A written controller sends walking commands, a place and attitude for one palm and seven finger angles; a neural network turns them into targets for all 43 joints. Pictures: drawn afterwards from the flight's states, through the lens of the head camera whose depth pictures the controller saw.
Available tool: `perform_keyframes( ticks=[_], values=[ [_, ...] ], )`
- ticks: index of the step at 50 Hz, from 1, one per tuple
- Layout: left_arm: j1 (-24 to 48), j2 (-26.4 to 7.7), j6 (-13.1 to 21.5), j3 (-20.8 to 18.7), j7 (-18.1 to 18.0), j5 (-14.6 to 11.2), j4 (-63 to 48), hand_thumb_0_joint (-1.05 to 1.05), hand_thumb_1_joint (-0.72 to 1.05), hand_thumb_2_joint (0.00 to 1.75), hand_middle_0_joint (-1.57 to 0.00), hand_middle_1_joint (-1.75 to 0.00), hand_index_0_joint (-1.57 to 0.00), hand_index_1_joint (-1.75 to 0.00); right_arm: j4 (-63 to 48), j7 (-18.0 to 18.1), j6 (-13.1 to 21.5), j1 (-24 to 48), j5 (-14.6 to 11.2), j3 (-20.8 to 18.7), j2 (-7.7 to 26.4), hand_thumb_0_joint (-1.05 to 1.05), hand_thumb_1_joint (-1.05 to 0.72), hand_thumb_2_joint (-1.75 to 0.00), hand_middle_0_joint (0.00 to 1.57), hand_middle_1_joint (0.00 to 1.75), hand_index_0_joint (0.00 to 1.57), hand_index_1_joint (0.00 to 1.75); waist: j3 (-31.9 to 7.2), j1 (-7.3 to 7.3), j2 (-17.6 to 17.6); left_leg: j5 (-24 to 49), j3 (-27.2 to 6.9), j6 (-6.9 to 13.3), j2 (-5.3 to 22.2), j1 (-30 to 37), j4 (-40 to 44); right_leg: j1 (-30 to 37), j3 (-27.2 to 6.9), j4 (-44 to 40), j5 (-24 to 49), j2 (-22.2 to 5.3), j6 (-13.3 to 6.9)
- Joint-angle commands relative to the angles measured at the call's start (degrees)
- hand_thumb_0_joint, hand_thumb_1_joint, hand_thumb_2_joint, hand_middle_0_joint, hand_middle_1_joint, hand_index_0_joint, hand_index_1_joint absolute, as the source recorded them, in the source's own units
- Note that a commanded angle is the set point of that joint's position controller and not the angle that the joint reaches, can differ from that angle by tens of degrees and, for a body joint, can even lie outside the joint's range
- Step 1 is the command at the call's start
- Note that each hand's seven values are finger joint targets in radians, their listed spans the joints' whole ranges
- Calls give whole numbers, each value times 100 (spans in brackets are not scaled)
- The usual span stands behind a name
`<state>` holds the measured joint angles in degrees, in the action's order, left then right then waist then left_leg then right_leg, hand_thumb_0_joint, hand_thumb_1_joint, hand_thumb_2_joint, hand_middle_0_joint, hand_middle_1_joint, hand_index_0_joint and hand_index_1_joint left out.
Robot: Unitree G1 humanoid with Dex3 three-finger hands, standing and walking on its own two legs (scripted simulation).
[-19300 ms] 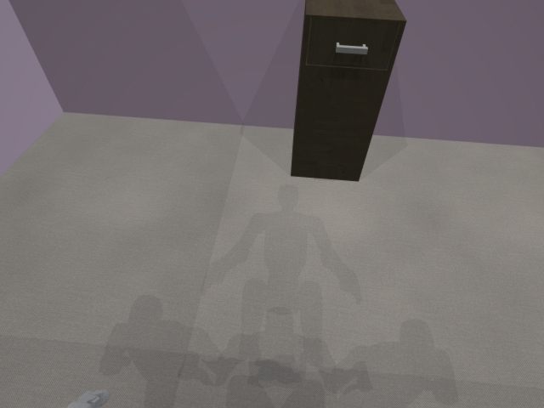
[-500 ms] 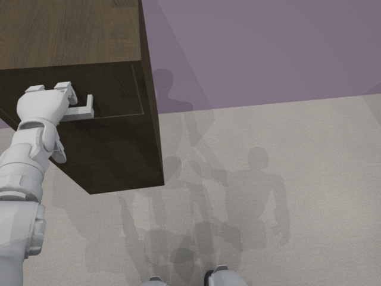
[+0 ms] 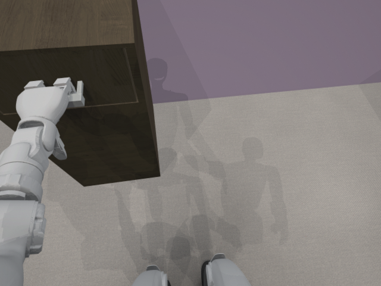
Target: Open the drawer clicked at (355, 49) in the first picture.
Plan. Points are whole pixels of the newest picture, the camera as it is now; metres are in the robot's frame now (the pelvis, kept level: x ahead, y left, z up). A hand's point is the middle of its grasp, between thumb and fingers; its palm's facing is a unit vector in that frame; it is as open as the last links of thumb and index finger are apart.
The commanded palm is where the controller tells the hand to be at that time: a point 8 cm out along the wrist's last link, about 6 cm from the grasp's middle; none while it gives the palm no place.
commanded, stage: lower the fingers behind the handle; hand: left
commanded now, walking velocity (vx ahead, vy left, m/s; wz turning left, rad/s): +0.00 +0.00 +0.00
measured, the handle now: (55, 94) +0.53 +0.28 +0.02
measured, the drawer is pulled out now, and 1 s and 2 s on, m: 0.00 0.00 0.05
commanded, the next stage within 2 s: close the thumb around the handle in 0.56 s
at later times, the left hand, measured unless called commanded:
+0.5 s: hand (56, 118) +0.48 +0.28 -0.01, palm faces -0.11 -0.02 -0.99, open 13.9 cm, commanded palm +0.47 +0.27 +0.04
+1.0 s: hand (56, 118) +0.48 +0.28 -0.01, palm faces -0.09 -0.03 -1.00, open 10.6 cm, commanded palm +0.47 +0.27 +0.04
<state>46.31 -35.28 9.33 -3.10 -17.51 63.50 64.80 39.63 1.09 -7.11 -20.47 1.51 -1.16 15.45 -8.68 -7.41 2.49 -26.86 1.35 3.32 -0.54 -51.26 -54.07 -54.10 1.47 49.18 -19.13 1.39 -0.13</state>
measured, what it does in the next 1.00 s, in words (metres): stands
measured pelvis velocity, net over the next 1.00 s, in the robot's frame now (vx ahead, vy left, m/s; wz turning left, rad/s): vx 0.01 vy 0.00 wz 0.00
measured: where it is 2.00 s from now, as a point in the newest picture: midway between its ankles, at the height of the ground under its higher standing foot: outside the picture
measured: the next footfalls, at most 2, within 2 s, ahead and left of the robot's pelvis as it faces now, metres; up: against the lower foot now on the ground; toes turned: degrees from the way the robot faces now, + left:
none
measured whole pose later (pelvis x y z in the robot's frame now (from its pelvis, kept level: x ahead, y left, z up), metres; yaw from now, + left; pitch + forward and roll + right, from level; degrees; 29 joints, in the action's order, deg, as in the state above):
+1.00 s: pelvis +0.01 +0.00 -0.01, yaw +0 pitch +25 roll -3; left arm 45.5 -34.6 8.1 -3.0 -20.0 62.8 62.8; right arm 40.7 0.3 -7.6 -19.2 1.8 -1.5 15.3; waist -9.2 -6.5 3.2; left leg -28.7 1.1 3.6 -0.5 -53.3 -56.7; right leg -56.0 1.6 51.4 -20.8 1.5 0.2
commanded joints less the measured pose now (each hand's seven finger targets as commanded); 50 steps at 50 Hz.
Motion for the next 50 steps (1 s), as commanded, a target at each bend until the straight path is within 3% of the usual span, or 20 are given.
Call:
perform_keyframes(
  ticks=[1, 2, 4, 5, 8, 13, 15, 17, 21, 22, 23, 26, 27, 31, 33, 40, 41, 44, 49, 50],
  values=[
    [2013, -1725, 297, -489, -381, 6, -1107, 0, -50, 30, -30, -120, -30, -120, -137, 110, 93, -815, 89, -389, 1033, 0, -90, -90, 20, 30, 20, 30, -2457, 64, 486, 2451, -407, -156, 19, 1404, 380, 1098, 14, -107, 1184, 169, -220],
    [2009, -1457, 296, -325, -432, 2, -1085, 0, -50, 30, -30, -120, -30, -120, -135, 89, 122, -821, 87, -407, 1000, 0, -90, -90, 20, 30, 20, 30, -2378, 17, 523, 2425, -405, -172, 33, 1372, 343, 973, 38, -91, 1132, 169, -218],
    [1778, -1495, 226, -422, -544, -10, -943, 0, -50, 30, -30, -120, -30, -120, -103, 37, 129, -837, 106, -413, 1038, 0, -90, -90, 20, 30, 20, 30, -2426, 91, 522, 2500, -412, -207, 44, 1358, 290, 895, 65, -27, 1126, 183, -228],
    [1835, -1471, 168, -425, -581, -20, -869, 0, -50, 30, -30, -120, -30, -120, -78, 22, 124, -858, 111, -422, 1047, 0, -90, -90, 20, 30, 20, 30, -2492, 38, 418, 2633, -420, -207, 49, 1349, 235, 887, 76, 10, 1224, 187, -224],
    [2117, -1222, 69, -211, -695, 14, -1075, 0, -50, 30, -30, -120, -30, -120, -21, -14, 135, -957, 114, -477, 1025, 0, -90, -90, 20, 30, 20, 30, -2818, -34, 642, 2984, -472, -274, 68, 1598, 141, 830, 101, 71, 1404, 184, -209],
    [2315, -1447, -319, -264, -615, -59, -860, 0, -50, 30, -30, -120, -30, -120, 42, -15, 74, -1002, 67, -436, 1081, 0, -90, -90, 20, 30, 20, 30, -2723, -105, 334, 2831, -447, -208, 48, 1514, 241, 1092, 99, -59, 1448, 195, -175],
    [2222, -1444, -367, -283, -512, -96, -876, 0, -50, 30, -30, -120, -30, -120, 36, -8, 52, -1002, 62, -426, 1082, 0, -90, -90, 20, 30, 20, 30, -2806, -65, 313, 2912, -415, -180, 37, 1565, 273, 1256, 78, -93, 1578, 188, -179],
    [2045, -1466, -409, -239, -405, -92, -731, 0, -50, 30, -30, -120, -30, -120, 6, 6, 27, -962, 37, -388, 1065, 0, -90, -90, 20, 30, 20, 30, -2570, -29, 280, 2716, -353, -139, 6, 1393, 342, 1373, 54, -165, 1558, 182, -172],
    [2048, -1554, -233, -246, -256, -59, -896, 0, -50, 30, -30, -120, -30, -120, -78, 70, 28, -903, 23, -358, 1029, 0, -90, -90, 20, 30, 20, 30, -2431, -31, 222, 2459, -300, -72, -20, 1213, 379, 1511, -13, -215, 1548, 168, -174],
    [1853, -1609, -170, -317, -217, -83, -914, 0, -50, 30, -30, -120, -30, -120, -101, 66, 29, -875, 34, -338, 1031, 0, -90, -90, 20, 30, 20, 30, -2433, 72, 343, 2475, -274, -78, -33, 1194, 382, 1551, -18, -190, 1561, 166, -191],
    [1698, -1635, -133, -359, -195, -87, -825, 0, -50, 30, -30, -120, -30, -120, -115, 74, 21, -840, 31, -338, 1029, 0, -90, -90, 20, 30, 20, 30, -2331, 66, 165, 2395, -261, -64, -32, 1110, 366, 1546, -29, -197, 1535, 172, -188],
    [1800, -1619, 52, -332, -183, -113, -927, 0, -50, 30, -30, -120, -30, -120, -162, 103, 51, -817, 34, -341, 1011, 0, -90, -90, 20, 30, 20, 30, -2273, 14, 278, 2289, -235, -58, -40, 961, 307, 1469, -57, -151, 1518, 154, -183],
    [1709, -1729, 88, -429, -198, -103, -903, 0, -50, 30, -30, -120, -30, -120, -156, 104, 47, -817, 31, -334, 1021, 0, -90, -90, 20, 30, 20, 30, -2236, 80, 217, 2269, -250, -69, -39, 912, 310, 1468, -36, -112, 1482, 156, -193],
    [1724, -1731, 175, -481, -309, -89, -1079, 0, -50, 30, -30, -120, -30, -120, -168, 80, 53, -841, 57, -381, 1020, 0, -90, -90, 20, 30, 20, 30, -2629, 94, 436, 2646, -293, -122, -13, 1148, 194, 1338, -12, 27, 1613, 168, -195],
    [1649, -1641, 143, -480, -404, -100, -1081, 0, -50, 30, -30, -120, -30, -120, -144, 60, 54, -857, 68, -402, 1033, 0, -90, -90, 20, 30, 20, 30, -2606, 120, 434, 2824, -319, -158, 6, 1223, 183, 1263, 25, 47, 1640, 171, -196],
    [1864, -1564, -110, -427, -524, -109, -1061, 0, -11, 47, -33, -124, -33, -124, -72, 19, 16, -892, 55, -429, 1072, 0, -90, -90, 20, 30, 20, 30, -2716, 39, 325, 3013, -394, -189, 45, 1438, 221, 1242, 69, 7, 1658, 183, -180],
    [1831, -1532, -138, -397, -521, -99, -1081, 0, -5, 49, -33, -125, -33, -125, -76, 9, 8, -904, 52, -426, 1074, 0, -90, -90, 20, 30, 20, 30, -2746, 76, 471, 3112, -410, -218, 55, 1556, 248, 1205, 87, 3, 1630, 185, -181],
    [1729, -1509, -213, -380, -475, -134, -987, 0, 12, 56, -34, -127, -34, -127, -77, 10, -7, -868, 48, -415, 1074, 0, -90, -90, 20, 30, 20, 30, -2677, 62, 303, 2962, -360, -179, 47, 1515, 288, 1317, 66, -75, 1619, 193, -171],
    [1750, -1380, -145, -273, -368, -136, -1066, 0, 40, 68, -36, -130, -36, -130, -106, 28, 8, -859, 38, -409, 1049, 0, -90, -90, 20, 30, 20, 30, -2499, 52, 308, 2805, -350, -150, 44, 1466, 363, 1346, 55, -145, 1554, 184, -178],
    [1720, -1540, -103, -418, -359, -129, -1088, 0, 45, 71, -37, -130, -37, -130, -85, 27, -4, -849, 47, -404, 1064, 0, -90, -90, 20, 30, 20, 30, -2551, 111, 322, 2894, -366, -167, 54, 1494, 353, 1349, 52, -113, 1576, 181, -195]
  ],
)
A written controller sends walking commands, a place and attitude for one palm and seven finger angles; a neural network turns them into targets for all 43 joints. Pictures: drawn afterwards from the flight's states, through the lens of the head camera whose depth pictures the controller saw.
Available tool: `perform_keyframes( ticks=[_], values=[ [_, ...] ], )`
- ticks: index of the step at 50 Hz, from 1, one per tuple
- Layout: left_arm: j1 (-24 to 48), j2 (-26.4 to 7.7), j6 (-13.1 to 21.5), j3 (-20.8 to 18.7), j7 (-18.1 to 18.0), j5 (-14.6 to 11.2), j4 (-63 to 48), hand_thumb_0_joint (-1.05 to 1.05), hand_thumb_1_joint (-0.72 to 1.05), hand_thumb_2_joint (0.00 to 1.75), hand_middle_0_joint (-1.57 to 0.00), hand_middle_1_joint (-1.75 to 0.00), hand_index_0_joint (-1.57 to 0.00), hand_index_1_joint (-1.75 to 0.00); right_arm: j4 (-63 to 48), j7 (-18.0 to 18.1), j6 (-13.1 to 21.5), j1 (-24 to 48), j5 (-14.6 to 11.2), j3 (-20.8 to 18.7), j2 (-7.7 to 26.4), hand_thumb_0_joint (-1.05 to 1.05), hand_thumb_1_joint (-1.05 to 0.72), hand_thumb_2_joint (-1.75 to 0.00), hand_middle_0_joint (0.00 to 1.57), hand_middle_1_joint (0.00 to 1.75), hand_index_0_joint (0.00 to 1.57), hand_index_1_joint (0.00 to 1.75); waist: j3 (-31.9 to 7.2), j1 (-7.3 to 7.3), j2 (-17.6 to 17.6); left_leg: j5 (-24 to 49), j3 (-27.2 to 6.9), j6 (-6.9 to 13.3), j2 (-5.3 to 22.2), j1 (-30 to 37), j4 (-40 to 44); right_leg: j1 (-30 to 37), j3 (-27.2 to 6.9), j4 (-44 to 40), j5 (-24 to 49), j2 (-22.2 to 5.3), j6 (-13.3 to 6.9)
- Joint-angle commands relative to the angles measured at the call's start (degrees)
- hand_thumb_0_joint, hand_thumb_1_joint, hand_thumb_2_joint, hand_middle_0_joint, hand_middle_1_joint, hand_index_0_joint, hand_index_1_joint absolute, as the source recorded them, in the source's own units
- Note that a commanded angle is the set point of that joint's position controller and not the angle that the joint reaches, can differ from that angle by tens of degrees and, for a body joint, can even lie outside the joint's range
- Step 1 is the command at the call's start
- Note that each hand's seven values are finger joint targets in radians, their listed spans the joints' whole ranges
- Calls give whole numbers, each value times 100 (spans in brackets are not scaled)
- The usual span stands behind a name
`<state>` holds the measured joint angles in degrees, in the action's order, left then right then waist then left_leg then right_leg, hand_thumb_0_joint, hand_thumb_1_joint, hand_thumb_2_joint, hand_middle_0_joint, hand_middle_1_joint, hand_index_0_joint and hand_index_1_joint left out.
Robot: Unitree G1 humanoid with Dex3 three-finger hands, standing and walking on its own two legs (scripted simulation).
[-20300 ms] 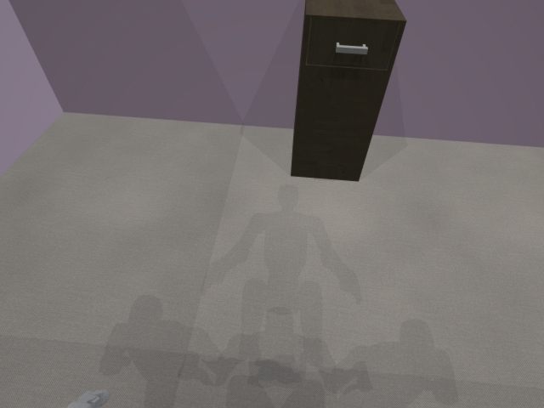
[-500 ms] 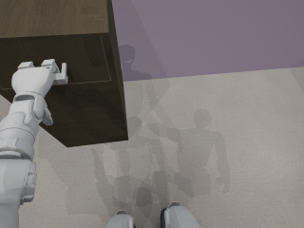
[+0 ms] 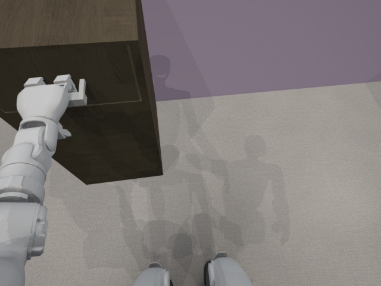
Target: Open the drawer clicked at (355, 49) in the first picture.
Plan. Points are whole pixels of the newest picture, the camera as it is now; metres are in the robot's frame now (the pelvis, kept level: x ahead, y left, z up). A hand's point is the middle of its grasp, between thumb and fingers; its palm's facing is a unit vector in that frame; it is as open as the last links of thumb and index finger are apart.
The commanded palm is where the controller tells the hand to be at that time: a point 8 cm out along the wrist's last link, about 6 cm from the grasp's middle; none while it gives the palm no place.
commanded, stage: close the thumb around the handle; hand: left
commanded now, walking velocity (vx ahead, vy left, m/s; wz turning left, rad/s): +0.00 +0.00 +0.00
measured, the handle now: (57, 93) +0.52 +0.28 +0.02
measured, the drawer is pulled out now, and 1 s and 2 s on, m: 0.00 0.05 0.18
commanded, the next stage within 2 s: pull the drawer open in 0.36 s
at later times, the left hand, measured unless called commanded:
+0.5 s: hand (57, 117) +0.48 +0.28 +0.00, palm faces -0.09 -0.01 -1.00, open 5.3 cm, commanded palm +0.45 +0.26 +0.05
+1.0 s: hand (55, 136) +0.43 +0.27 +0.00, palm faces -0.04 -0.05 -1.00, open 5.3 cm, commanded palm +0.39 +0.27 +0.05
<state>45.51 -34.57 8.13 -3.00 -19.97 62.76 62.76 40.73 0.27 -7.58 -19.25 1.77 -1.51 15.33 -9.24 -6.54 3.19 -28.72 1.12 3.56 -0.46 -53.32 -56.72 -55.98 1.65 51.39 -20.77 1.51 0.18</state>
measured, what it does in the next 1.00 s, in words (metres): stands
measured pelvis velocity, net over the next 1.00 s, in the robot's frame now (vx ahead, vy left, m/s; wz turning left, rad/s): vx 0.03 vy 0.00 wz -0.01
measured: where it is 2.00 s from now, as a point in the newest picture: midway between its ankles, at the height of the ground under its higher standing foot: outside the picture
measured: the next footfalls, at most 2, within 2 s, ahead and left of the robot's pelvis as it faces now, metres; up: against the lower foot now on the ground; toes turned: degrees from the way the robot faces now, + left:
none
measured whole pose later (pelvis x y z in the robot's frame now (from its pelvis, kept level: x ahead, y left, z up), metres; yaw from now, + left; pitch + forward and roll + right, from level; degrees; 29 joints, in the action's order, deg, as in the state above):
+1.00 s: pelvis +0.03 +0.00 +0.02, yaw -1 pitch +22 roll -3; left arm 26.2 -28.1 8.1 -3.1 -23.1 61.7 45.5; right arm 38.8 -1.2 -9.4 -16.3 1.2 -3.5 14.9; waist -10.1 -2.1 3.2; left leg -28.7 2.1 3.6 -0.5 -44.5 -51.0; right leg -48.0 0.3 46.8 -21.2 1.7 0.4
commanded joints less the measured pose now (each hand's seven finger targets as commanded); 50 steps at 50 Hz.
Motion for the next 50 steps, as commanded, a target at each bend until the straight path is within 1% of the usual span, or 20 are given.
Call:
perform_keyframes(
  ticks=[1, 3, 7, 8, 10, 15, 18, 19, 22, 25, 29, 31, 36, 37, 39, 42, 43, 45, 46, 50],
  values=[
    [1780, -1615, 45, -416, -111, -41, -920, 0, 51, 73, -37, -131, -37, -131, -205, 107, 45, -984, 24, -368, 1070, 0, -90, -90, 20, 30, 20, 30, -2571, 31, 331, 3120, -355, -201, 49, 1753, 614, 1527, 37, -316, 1737, 172, -223],
    [1591, -1574, 47, -402, -89, -50, -766, 0, 62, 78, -38, -132, -38, -132, -213, 109, 31, -953, 20, -350, 1059, 0, -90, -90, 20, 30, 20, 30, -2338, 34, 220, 3053, -327, -186, 36, 1592, 609, 1512, 33, -320, 1736, 183, -229],
    [1655, -1428, 158, -367, -157, -27, -1011, 0, 84, 88, -40, -134, -40, -134, -218, 89, 47, -969, 39, -403, 1040, 0, -90, -90, 20, 30, 20, 30, -2527, 68, 483, 3421, -392, -280, 84, 1905, 553, 1313, 74, -256, 1706, 187, -243],
    [1564, -1385, 127, -358, -173, -33, -907, 0, 90, 90, -40, -135, -40, -135, -205, 83, 42, -974, 39, -408, 1040, 0, -90, -90, 20, 30, 20, 30, -2471, 43, 381, 3421, -393, -280, 91, 1884, 540, 1291, 83, -260, 1713, 193, -239],
    [1775, -1322, 108, -290, -201, -27, -879, 0, 90, 90, -40, -135, -40, -135, -182, 84, 41, -975, 33, -412, 1042, 0, -90, -90, 20, 30, 20, 30, -2325, -52, 305, 3322, -434, -294, 105, 1807, 544, 1169, 93, -265, 1629, 190, -239],
    [1981, -1328, -29, -253, -253, -27, -823, 0, 90, 90, -40, -135, -40, -135, -141, 79, 50, -1039, 40, -420, 1065, 0, -90, -90, 20, 30, 20, 30, -2503, -103, 300, 3352, -431, -285, 93, 1855, 521, 1207, 93, -253, 1702, 192, -232],
    [1843, -1357, -106, -272, -218, -22, -754, 0, 90, 90, -40, -135, -40, -135, -162, 75, 35, -1043, 26, -411, 1064, 0, -90, -90, 20, 30, 20, 30, -2559, -39, 260, 3372, -416, -280, 72, 1865, 553, 1361, 91, -271, 1745, 190, -227],
    [2025, -1268, -86, -174, -200, -27, -907, 0, 90, 90, -40, -135, -40, -135, -170, 80, 44, -1049, 26, -415, 1043, 0, -90, -90, 20, 30, 20, 30, -2617, -75, 408, 3456, -421, -289, 84, 1949, 552, 1334, 88, -280, 1782, 187, -227],
    [1714, -1214, -61, -215, -151, -95, -918, 0, 90, 90, -40, -135, -40, -135, -177, 70, 39, -1046, 29, -424, 1025, 0, -90, -90, 20, 30, 20, 30, -2697, -8, 435, 3696, -433, -309, 104, 2155, 549, 1370, 90, -317, 1840, 197, -220],
    [1478, -1356, 21, -393, -84, -174, -989, 0, 90, 90, -40, -135, -40, -135, -195, 80, 35, -989, 36, -408, 1028, 0, -90, -90, 20, 30, 20, 30, -2691, 68, 176, 3531, -341, -222, 82, 1932, 593, 1719, 35, -342, 2020, 190, -219],
    [762, -988, 126, -229, -40, -206, -1198, 0, 90, 90, -40, -135, -40, -135, -318, 49, 26, -850, 2, -420, 955, 0, -90, -90, 20, 30, 20, 30, -2492, 226, 315, 3608, -268, -227, 87, 1985, 702, 1819, 38, -423, 2048, 189, -233],
    [505, -1178, 158, -422, -63, -179, -1189, 0, 90, 90, -40, -135, -40, -135, -323, 50, -10, -804, 3, -416, 980, 0, -90, -90, 20, 30, 20, 30, -2408, 300, 187, 3639, -263, -222, 94, 1894, 725, 1892, 21, -398, 2103, 188, -236],
    [157, -917, 190, -364, -197, -183, -1625, 0, 90, 90, -40, -135, -40, -135, -403, 17, -30, -712, -10, -472, 932, 0, -90, -90, 20, 30, 20, 30, -2425, 352, 148, 3865, -221, -217, 105, 1984, 797, 2090, 6, -440, 2335, 171, -239],
    [-60, -1069, 192, -556, -229, -207, -1688, 0, 90, 90, -40, -135, -40, -135, -390, 4, -41, -698, -3, -479, 944, 0, -90, -90, 20, 30, 20, 30, -2513, 457, 76, 3929, -207, -207, 106, 1974, 810, 2231, -11, -425, 2417, 165, -244],
    [-331, -933, 166, -533, -291, -217, -1909, 0, 90, 90, -40, -135, -40, -135, -454, -14, -66, -634, -9, -487, 913, 0, -90, -90, 20, 30, 20, 30, -2563, 506, 57, 4164, -211, -214, 116, 2037, 849, 2365, -25, -435, 2593, 154, -251],
    [-537, -685, 94, -403, -359, -229, -2036, 0, 90, 90, -40, -135, -40, -135, -485, -49, -77, -531, -36, -501, 903, 0, -90, -90, 20, 30, 20, 30, -2248, 477, 35, 4180, -219, -227, 134, 2053, 910, 2294, -4, -491, 2565, 150, -246],
    [-621, -781, 79, -534, -396, -211, -2146, 0, 90, 90, -40, -135, -40, -135, -483, -49, -81, -515, -32, -524, 901, 0, -90, -90, 20, 30, 20, 30, -2368, 520, -93, 4230, -216, -214, 145, 2084, 910, 2395, -11, -477, 2609, 138, -243],
    [-774, -795, 17, -585, -457, -204, -2454, 0, 90, 90, -40, -135, -40, -135, -544, -58, -101, -420, -25, -518, 895, 0, -90, -90, 20, 30, 20, 30, -2460, 572, 101, 4554, -252, -255, 159, 2267, 928, 2438, -21, -469, 2721, 131, -265],
    [-961, -590, -44, -459, -480, -207, -2433, 0, 90, 90, -40, -135, -40, -135, -554, -72, -98, -408, -33, -530, 860, 0, -90, -90, 20, 30, 20, 30, -2435, 552, 96, 4582, -242, -255, 160, 2342, 929, 2421, -17, -501, 2727, 129, -247],
    [-1064, -593, -172, -503, -496, -226, -2553, 0, 90, 90, -40, -135, -40, -135, -608, -39, -108, -228, -47, -501, 875, 0, -90, -90, 20, 30, 20, 30, -2148, 545, -77, 4205, -199, -224, 125, 2200, 1024, 2507, -13, -573, 2660, 125, -254]
  ],
)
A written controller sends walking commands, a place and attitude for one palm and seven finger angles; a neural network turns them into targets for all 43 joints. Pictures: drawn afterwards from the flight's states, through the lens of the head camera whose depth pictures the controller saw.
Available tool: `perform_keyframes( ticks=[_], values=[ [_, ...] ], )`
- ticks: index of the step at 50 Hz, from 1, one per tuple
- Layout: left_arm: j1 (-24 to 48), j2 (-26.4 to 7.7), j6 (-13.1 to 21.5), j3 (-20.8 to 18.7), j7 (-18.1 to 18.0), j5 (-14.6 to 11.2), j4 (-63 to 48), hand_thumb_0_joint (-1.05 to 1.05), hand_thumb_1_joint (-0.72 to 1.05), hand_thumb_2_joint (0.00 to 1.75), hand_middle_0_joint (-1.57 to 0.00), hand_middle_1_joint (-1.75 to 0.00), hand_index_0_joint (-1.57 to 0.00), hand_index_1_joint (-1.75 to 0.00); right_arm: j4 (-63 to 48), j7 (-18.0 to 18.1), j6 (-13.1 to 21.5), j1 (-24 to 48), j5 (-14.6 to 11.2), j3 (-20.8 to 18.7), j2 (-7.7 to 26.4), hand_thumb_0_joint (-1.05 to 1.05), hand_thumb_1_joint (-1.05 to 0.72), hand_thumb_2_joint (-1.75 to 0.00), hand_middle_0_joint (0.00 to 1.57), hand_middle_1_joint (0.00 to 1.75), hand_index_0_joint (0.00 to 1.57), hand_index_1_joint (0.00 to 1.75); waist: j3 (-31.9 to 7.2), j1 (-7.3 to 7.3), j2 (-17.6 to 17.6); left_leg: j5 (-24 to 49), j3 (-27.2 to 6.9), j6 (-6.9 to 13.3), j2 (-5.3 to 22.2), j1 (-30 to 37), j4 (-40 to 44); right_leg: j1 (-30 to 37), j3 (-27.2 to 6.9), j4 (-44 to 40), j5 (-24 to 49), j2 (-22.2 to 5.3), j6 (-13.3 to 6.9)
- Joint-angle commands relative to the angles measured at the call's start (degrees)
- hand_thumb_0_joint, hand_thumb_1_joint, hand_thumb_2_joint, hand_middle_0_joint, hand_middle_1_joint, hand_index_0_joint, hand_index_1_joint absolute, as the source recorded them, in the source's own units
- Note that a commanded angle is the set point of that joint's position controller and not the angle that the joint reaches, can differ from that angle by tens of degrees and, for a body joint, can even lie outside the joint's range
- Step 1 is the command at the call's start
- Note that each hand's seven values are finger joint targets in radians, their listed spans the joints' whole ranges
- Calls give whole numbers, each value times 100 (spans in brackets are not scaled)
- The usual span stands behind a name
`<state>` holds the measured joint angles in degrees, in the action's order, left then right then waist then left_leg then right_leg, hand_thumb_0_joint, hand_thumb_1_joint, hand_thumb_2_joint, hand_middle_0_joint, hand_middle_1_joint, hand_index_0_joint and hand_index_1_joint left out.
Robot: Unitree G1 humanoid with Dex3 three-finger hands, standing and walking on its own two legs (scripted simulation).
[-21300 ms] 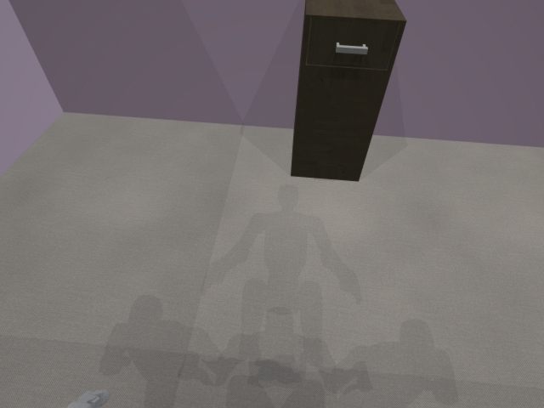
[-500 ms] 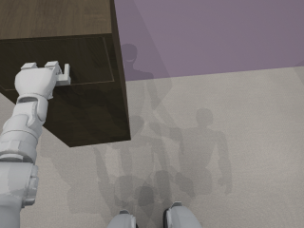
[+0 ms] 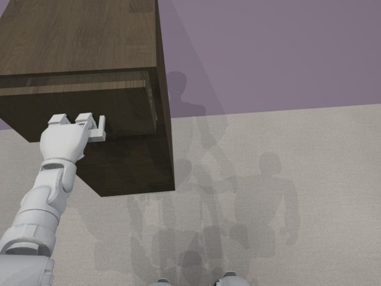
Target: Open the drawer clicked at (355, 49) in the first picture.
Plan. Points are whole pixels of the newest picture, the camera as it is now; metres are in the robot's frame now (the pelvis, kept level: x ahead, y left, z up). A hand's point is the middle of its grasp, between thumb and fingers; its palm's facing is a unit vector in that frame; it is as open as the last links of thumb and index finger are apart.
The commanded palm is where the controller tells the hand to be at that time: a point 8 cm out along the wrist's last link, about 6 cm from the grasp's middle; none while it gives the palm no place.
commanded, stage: pull the drawer open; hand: left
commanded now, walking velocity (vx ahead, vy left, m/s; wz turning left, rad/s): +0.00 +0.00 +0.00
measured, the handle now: (78, 129) +0.45 +0.27 +0.01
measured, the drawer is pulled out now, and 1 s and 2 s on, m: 0.05 0.18 0.29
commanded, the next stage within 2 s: none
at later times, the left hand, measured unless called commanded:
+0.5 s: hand (73, 176) +0.34 +0.27 -0.02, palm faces -0.03 -0.05 -1.00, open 5.3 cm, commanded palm +0.30 +0.27 +0.03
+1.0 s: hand (68, 209) +0.27 +0.26 -0.02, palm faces -0.02 -0.05 -1.00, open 5.3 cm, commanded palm +0.24 +0.26 +0.03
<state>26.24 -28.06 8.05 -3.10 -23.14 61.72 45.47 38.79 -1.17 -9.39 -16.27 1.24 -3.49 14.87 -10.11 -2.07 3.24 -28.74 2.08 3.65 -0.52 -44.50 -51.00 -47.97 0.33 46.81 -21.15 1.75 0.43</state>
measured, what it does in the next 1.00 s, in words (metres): stands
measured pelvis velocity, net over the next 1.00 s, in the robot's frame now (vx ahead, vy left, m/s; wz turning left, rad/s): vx -0.01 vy -0.01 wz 0.02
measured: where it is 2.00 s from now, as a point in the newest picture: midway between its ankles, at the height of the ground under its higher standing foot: outside the picture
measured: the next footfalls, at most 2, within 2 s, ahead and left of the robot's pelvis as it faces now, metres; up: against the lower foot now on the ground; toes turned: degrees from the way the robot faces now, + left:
none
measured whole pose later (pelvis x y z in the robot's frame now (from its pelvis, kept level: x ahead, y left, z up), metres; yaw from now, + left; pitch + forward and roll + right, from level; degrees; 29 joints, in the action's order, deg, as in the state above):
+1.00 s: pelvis -0.01 -0.01 +0.01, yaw +1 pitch +15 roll -1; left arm -0.6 -23.4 4.0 -1.2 -25.8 60.8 23.0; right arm 35.9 0.8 -6.5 -10.8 1.0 -2.5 14.2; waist -8.5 0.4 2.8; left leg -27.8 1.8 2.6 -0.8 -36.9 -49.4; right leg -41.2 0.5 47.2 -21.3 1.5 -0.7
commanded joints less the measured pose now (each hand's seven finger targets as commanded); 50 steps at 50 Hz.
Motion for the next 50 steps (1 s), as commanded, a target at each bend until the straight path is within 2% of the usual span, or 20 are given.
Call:
perform_keyframes(
  ticks=[1, 2, 3, 4, 5, 8, 11, 13, 17, 20, 21, 25, 28, 31, 38, 39, 40, 42, 47, 50],
  values=[
    [855, -1125, -198, -381, -187, -106, -823, 0, 90, 90, -40, -135, -40, -135, -430, 111, 78, -512, -6, -301, 899, 0, -90, -90, 20, 30, 20, 30, -2024, 64, -54, 4155, -300, -242, 130, 1379, 472, 1679, 131, -134, 2654, 97, -267],
    [853, -1231, -211, -479, -199, -90, -894, 0, 90, 90, -40, -135, -40, -135, -430, 119, 86, -497, -3, -302, 905, 0, -90, -90, 20, 30, 20, 30, -2028, 116, -51, 4217, -308, -257, 134, 1388, 484, 1708, 139, -115, 2654, 90, -273],
    [660, -1162, -253, -460, -199, -85, -910, 0, 90, 90, -40, -135, -40, -135, -460, 118, 83, -458, -2, -294, 888, 0, -90, -90, 20, 30, 20, 30, -2085, 157, 1, 4359, -338, -283, 142, 1478, 490, 1697, 156, -106, 2629, 96, -279],
    [723, -1019, -276, -322, -198, -75, -997, 0, 90, 90, -40, -135, -40, -135, -475, 123, 94, -416, -15, -303, 875, 0, -90, -90, 20, 30, 20, 30, -1989, 82, 34, 4395, -347, -304, 161, 1587, 485, 1592, 171, -144, 2593, 107, -276],
    [593, -1040, -293, -403, -191, -127, -1083, 0, 90, 90, -40, -135, -40, -135, -492, 118, 89, -394, -7, -302, 880, 0, -90, -90, 20, 30, 20, 30, -2050, 146, 62, 4469, -354, -297, 149, 1582, 478, 1651, 163, -131, 2608, 97, -287],
    [526, -964, -330, -329, -182, -121, -1157, 0, 90, 90, -40, -135, -40, -135, -563, 146, 114, -302, -24, -287, 861, 0, -90, -90, 20, 30, 20, 30, -1920, 127, -105, 4034, -311, -273, 121, 1487, 545, 1728, 172, -187, 2475, 97, -275],
    [388, -1129, -326, -479, -167, -116, -1279, 0, 90, 90, -40, -135, -40, -135, -606, 179, 113, -210, -18, -257, 857, 0, -90, -90, 20, 30, 20, 30, -1991, 203, -57, 3947, -322, -273, 98, 1459, 581, 1835, 145, -162, 2460, 81, -290],
    [136, -1016, -348, -421, -156, -126, -1263, 0, 90, 90, -40, -135, -40, -135, -634, 189, 126, -127, -30, -248, 836, 0, -90, -90, 20, 30, 20, 30, -1780, 201, -106, 3806, -275, -264, 84, 1398, 606, 1831, 147, -213, 2446, 88, -293],
    [-354, -1087, -330, -588, -172, -172, -1504, 0, 90, 90, -40, -135, -40, -135, -728, 198, 136, 3, -32, -219, 811, 0, -90, -90, 20, 30, 20, 30, -1807, 339, -131, 3643, -241, -244, 45, 1273, 651, 2058, 102, -210, 2493, 81, -312],
    [-428, -985, -333, -538, -188, -183, -1634, 0, 90, 90, -40, -135, -40, -135, -739, 221, 166, 78, -29, -227, 820, 0, -90, -90, 20, 30, 20, 30, -1660, 294, -136, 3514, -232, -239, 46, 1247, 672, 1981, 115, -240, 2395, 83, -312],
    [-515, -1117, -323, -654, -211, -162, -1759, 0, 90, 90, -40, -135, -40, -135, -757, 221, 163, 85, -30, -218, 822, 0, -90, -90, 20, 30, 20, 30, -1736, 355, -82, 3564, -252, -259, 50, 1298, 676, 1996, 105, -210, 2378, 75, -312],
    [-791, -958, -372, -593, -286, -170, -2074, 0, 90, 90, -40, -135, -40, -135, -802, 222, 212, 181, -28, -241, 805, 0, -90, -90, 20, 30, 20, 30, -1818, 344, -43, 3687, -279, -287, 74, 1432, 672, 1994, 123, -199, 2347, 81, -318],
    [-1152, -896, -424, -599, -319, -211, -2195, 0, 90, 90, -40, -135, -40, -135, -840, 227, 257, 247, -36, -225, 788, 0, -90, -90, 20, 30, 20, 30, -1706, 405, -90, 3412, -244, -281, 53, 1373, 729, 2036, 117, -239, 2217, 84, -316],
    [-1207, -899, -450, -604, -364, -208, -2332, 0, 90, 90, -40, -135, -40, -135, -843, 244, 285, 322, -40, -216, 788, 0, -90, -90, 20, 30, 20, 30, -1545, 365, -108, 3201, -254, -275, 45, 1344, 757, 1989, 121, -256, 2108, 80, -315],
    [-1824, -788, -521, -610, -429, -228, -2636, 0, 90, 90, -40, -135, -40, -135, -887, 266, 379, 489, -38, -196, 742, 0, -90, -90, 20, 30, 20, 30, -1445, 424, -108, 3122, -250, -288, 32, 1412, 782, 2001, 127, -271, 2019, 82, -327],
    [-1715, -673, -521, -488, -427, -229, -2714, 0, 90, 90, -40, -135, -40, -135, -904, 270, 398, 503, -46, -199, 740, 0, -90, -90, 20, 30, 20, 30, -1364, 345, -113, 3048, -239, -277, 29, 1407, 774, 1944, 124, -305, 2025, 84, -322],
    [-1795, -824, -513, -663, -443, -257, -2767, 0, 90, 90, -40, -135, -40, -135, -901, 271, 399, 532, -39, -193, 755, 0, -90, -90, 20, 30, 20, 30, -1404, 392, -157, 3039, -269, -278, 31, 1368, 785, 2003, 125, -269, 1964, 80, -333],
    [-2041, -668, -512, -545, -471, -234, -2947, 0, 90, 90, -40, -135, -40, -135, -946, 271, 439, 570, -31, -198, 711, 0, -90, -90, 20, 30, 20, 30, -1464, 416, 6, 3183, -258, -290, 33, 1523, 771, 1991, 123, -268, 2044, 72, -329],
    [-2149, -569, -541, -473, -516, -213, -3120, 0, 90, 90, -40, -135, -40, -135, -984, 277, 501, 677, -30, -176, 692, 0, -90, -90, 20, 30, 20, 30, -1242, 374, -63, 2908, -272, -288, 19, 1481, 783, 1878, 143, -295, 1841, 75, -333],
    [-2254, -703, -556, -621, -537, -218, -3214, 0, 90, 90, -40, -135, -40, -135, -994, 294, 519, 735, -7, -158, 704, 0, -90, -90, 20, 30, 20, 30, -1325, 416, -151, 2842, -258, -273, -9, 1415, 774, 2010, 120, -279, 1908, 61, -340]
  ],
)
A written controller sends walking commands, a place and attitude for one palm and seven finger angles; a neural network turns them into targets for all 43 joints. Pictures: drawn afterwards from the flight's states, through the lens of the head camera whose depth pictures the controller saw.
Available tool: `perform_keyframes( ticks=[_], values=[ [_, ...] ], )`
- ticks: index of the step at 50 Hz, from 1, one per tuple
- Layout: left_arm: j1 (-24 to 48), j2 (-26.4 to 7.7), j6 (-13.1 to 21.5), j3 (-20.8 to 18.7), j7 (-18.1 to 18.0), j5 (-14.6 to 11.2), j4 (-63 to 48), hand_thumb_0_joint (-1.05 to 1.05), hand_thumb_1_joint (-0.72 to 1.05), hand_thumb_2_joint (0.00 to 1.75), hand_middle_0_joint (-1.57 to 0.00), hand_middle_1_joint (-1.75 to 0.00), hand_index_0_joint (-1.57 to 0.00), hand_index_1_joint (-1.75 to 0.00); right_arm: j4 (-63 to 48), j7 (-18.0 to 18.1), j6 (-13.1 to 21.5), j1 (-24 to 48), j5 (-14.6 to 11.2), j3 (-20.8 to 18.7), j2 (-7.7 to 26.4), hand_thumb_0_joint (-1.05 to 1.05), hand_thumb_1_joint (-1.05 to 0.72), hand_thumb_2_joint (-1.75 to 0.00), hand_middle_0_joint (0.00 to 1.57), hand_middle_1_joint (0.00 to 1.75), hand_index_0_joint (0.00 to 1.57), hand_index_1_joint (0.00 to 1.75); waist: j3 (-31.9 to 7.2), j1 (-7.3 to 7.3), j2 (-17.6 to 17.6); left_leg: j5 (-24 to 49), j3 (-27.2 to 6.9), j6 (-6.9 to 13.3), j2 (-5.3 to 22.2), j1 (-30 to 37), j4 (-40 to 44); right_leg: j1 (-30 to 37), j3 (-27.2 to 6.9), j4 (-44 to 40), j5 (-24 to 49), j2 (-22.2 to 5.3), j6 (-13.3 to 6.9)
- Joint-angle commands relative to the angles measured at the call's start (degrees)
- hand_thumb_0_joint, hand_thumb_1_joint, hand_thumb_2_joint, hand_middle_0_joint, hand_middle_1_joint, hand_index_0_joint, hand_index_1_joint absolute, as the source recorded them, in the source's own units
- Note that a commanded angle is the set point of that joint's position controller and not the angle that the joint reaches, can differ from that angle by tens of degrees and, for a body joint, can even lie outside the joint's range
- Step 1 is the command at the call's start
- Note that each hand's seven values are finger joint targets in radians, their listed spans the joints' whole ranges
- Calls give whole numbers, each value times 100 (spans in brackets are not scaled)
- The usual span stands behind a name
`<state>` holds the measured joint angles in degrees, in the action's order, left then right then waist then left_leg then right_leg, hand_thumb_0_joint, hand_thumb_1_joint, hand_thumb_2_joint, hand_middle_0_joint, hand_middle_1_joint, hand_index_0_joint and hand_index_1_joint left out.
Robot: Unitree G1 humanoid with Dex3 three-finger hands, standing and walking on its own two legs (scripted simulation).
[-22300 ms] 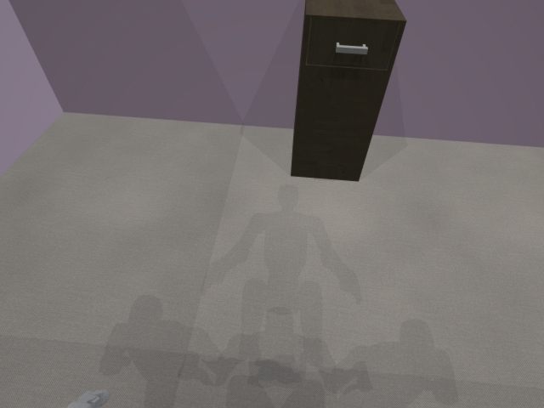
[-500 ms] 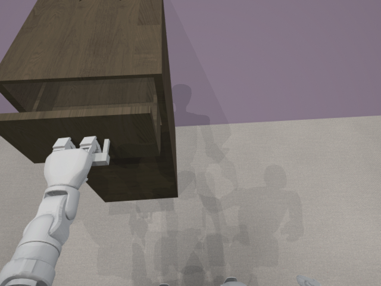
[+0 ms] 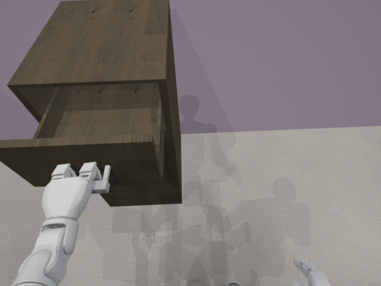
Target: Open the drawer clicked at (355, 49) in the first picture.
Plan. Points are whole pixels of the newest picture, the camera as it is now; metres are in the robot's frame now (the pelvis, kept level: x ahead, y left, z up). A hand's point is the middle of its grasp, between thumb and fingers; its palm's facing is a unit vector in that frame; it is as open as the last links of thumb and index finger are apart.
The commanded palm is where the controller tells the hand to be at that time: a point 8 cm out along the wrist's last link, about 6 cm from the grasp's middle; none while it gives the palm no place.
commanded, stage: pull the drawer open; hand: left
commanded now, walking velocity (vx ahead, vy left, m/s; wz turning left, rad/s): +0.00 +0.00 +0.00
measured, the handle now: (82, 179) +0.33 +0.27 +0.00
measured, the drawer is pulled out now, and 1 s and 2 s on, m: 0.18 0.29 0.30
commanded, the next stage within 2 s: open the thumb to release the handle in 1.24 s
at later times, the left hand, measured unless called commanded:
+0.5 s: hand (75, 225) +0.24 +0.26 -0.02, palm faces -0.03 -0.05 -1.00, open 5.4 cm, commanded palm +0.20 +0.27 +0.03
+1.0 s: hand (68, 258) +0.18 +0.26 -0.02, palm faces -0.03 -0.05 -1.00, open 5.4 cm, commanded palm +0.14 +0.26 +0.03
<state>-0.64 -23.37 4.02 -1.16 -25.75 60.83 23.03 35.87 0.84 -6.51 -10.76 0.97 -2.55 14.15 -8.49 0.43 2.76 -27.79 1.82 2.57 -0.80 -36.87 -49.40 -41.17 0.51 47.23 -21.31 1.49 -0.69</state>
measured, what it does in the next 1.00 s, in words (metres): stands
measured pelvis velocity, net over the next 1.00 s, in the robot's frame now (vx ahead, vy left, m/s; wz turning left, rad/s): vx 0.00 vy -0.01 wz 0.00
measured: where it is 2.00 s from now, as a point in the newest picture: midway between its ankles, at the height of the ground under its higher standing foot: outside the picture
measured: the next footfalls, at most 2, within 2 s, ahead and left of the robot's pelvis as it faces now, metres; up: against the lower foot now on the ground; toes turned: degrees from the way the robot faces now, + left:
none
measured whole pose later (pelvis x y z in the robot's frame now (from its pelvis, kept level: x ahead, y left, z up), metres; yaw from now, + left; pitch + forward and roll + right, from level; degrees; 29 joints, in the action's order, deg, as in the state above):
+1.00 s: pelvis +0.00 -0.01 -0.01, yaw +0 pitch +13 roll +0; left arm -28.0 -22.0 5.0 -2.1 -30.0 61.4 2.3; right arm 33.5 -0.2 -4.4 -6.6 2.3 -1.2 12.5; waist -8.5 3.0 1.9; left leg -30.3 1.7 1.7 -0.6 -35.9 -52.7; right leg -41.0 0.7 52.0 -24.5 1.7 -1.6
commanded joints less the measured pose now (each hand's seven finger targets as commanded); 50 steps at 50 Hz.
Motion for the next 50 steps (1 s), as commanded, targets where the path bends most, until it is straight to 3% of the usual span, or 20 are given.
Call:
perform_keyframes(
  ticks=[1, 4, 6, 7, 11, 17, 21, 25, 27, 30, 34, 35, 39, 41, 44, 50],
  values=[
    [302, -1205, -159, -852, -284, -80, -992, 0, 90, 90, -40, -135, -40, -135, -715, 98, 227, 229, 19, -238, 744, 0, -90, -90, 20, 30, 20, 30, -1513, 214, -76, 2662, -210, -167, -2, 662, 616, 1352, 63, -324, 1895, 82, -222],
    [177, -1017, -162, -694, -283, -104, -1101, 0, 90, 90, -40, -135, -40, -135, -732, 102, 280, 269, 20, -244, 725, 0, -90, -90, 20, 30, 20, 30, -1363, 167, -31, 2536, -191, -160, -17, 649, 619, 1301, 83, -358, 1863, 82, -227],
    [-55, -1193, -153, -883, -290, -101, -1217, 0, 90, 90, -40, -135, -40, -135, -754, 110, 261, 351, 31, -218, 706, 0, -90, -90, 20, 30, 20, 30, -1517, 263, -26, 2596, -168, -151, -38, 666, 603, 1460, 12, -338, 2017, 68, -231],
    [-226, -1106, -171, -839, -282, -136, -1140, 0, 90, 90, -40, -135, -40, -135, -754, 116, 268, 346, 26, -216, 698, 0, -90, -90, 20, 30, 20, 30, -1364, 237, -183, 2535, -177, -147, -42, 599, 604, 1457, 34, -352, 2017, 76, -226],
    [-98, -1177, -124, -872, -280, -91, -1324, 0, 90, 90, -40, -135, -40, -135, -772, 143, 290, 437, 33, -192, 700, 0, -90, -90, 20, 30, 20, 30, -1305, 241, -104, 2345, -179, -137, -59, 550, 613, 1377, 5, -340, 1866, 69, -229],
    [-1021, -974, -93, -878, -317, -167, -1641, 0, 90, 90, -40, -135, -40, -135, -851, 106, 366, 508, 38, -214, 641, 0, -90, -90, 20, 30, 20, 30, -1449, 319, -131, 2597, -156, -142, -73, 625, 527, 1564, -48, -305, 2246, 56, -223],
    [-1558, -1014, -58, -1018, -367, -182, -1916, 0, 90, 90, -40, -135, -40, -135, -898, 77, 394, 628, 49, -196, 631, 0, -90, -90, 20, 30, 20, 30, -1394, 374, -116, 2671, -151, -158, -73, 601, 507, 1590, -110, -270, 2448, 34, -222],
    [-1877, -959, -72, -1036, -449, -171, -2139, 0, 90, 90, -40, -135, -40, -135, -931, 35, 414, 701, 52, -192, 640, 0, -90, -90, 20, 30, 20, 30, -1185, 354, -59, 2664, -197, -180, -50, 581, 498, 1397, -52, -231, 2214, 58, -250],
    [-2215, -921, -68, -1066, -509, -162, -2238, 0, 90, 90, -40, -135, -40, -135, -949, 18, 437, 694, 78, -200, 606, 0, -90, -90, 20, 30, 20, 30, -1322, 416, -27, 2705, -171, -175, -62, 633, 447, 1466, -78, -193, 2328, 48, -240],
    [-2276, -802, -92, -982, -575, -140, -2371, 0, 90, 90, -40, -135, -40, -135, -960, -3, 448, 729, 87, -194, 612, 0, -90, -90, 20, 30, 20, 30, -1211, 333, -108, 2680, -205, -180, -42, 621, 413, 1293, -24, -157, 2222, 62, -241],
    [-2475, -711, -102, -892, -665, -73, -2656, 0, 90, 90, -40, -135, -40, -135, -995, -26, 488, 761, 106, -209, 593, 0, -90, -90, 20, 30, 20, 30, -1261, 361, 58, 2778, -229, -212, -22, 757, 351, 1122, 13, -88, 2059, 72, -247],
    [-2555, -716, -119, -924, -672, -110, -2676, 0, 90, 90, -40, -135, -40, -135, -999, -27, 485, 762, 111, -205, 597, 0, -90, -90, 20, 30, 20, 30, -1310, 330, -88, 2841, -246, -204, -5, 749, 329, 1146, 42, -67, 2094, 65, -237],
    [-2777, -735, -118, -973, -687, -137, -2760, 0, 90, 90, -40, -135, -40, -135, -1014, -18, 490, 807, 111, -185, 581, 0, -90, -90, 20, 30, 20, 30, -1192, 364, -206, 2584, -213, -186, -52, 634, 306, 1188, -31, -85, 2148, 55, -229],
    [-2966, -790, -108, -1031, -709, -134, -2883, 0, 90, 90, -40, -135, -40, -135, -1068, -18, 480, 867, 124, -146, 563, 0, -90, -90, 20, 30, 20, 30, -1240, 437, -39, 2632, -233, -196, -60, 666, 327, 1216, -48, -39, 2122, 39, -244],
    [-2991, -778, -104, -1020, -708, -112, -2876, 0, 90, 90, -40, -135, -40, -135, -1069, -12, 473, 888, 117, -140, 548, 0, -90, -90, 20, 30, 20, 30, -990, 417, -87, 2385, -230, -195, -58, 606, 339, 1062, -13, -83, 1830, 64, -251],
    [-3433, -777, -56, -1056, -719, -119, -3081, 0, 90, 90, -40, -135, -40, -135, -1151, -30, 465, 934, 138, -110, 524, 0, -90, -90, 20, 30, 20, 30, -1036, 481, -36, 2410, -245, -209, -55, 613, 322, 1063, -41, -39, 1763, 72, -268]
  ],
)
